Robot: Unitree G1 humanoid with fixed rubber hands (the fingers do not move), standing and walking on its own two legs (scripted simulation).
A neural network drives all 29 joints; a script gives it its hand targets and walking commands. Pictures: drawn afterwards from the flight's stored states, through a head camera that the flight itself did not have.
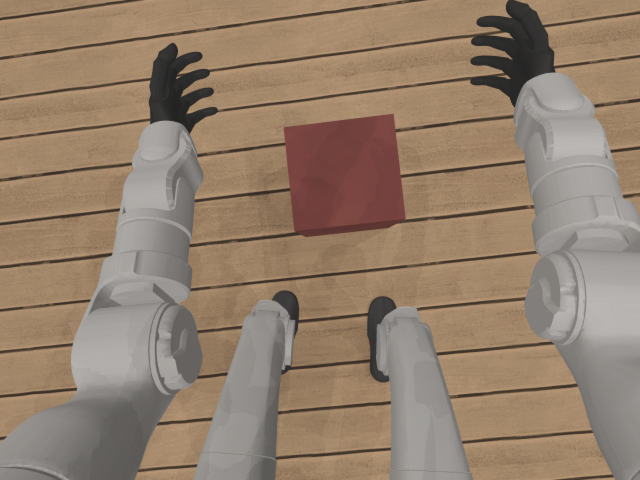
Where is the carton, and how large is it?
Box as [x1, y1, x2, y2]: [284, 114, 405, 236]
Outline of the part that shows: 393,114 284,127 293,222 295,231 305,236 383,228 389,227 405,218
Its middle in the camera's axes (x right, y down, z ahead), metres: +0.05 -0.12 +0.86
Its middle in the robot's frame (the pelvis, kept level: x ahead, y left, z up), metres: +0.49 +0.00 -0.52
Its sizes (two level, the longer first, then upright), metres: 0.210 0.200 0.250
